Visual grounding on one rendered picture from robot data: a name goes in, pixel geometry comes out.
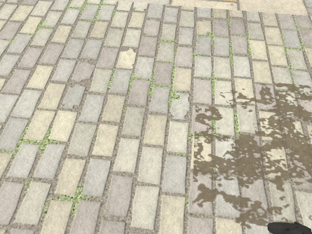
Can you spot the right robot hand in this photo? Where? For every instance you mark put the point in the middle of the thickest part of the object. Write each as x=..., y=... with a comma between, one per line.
x=288, y=228

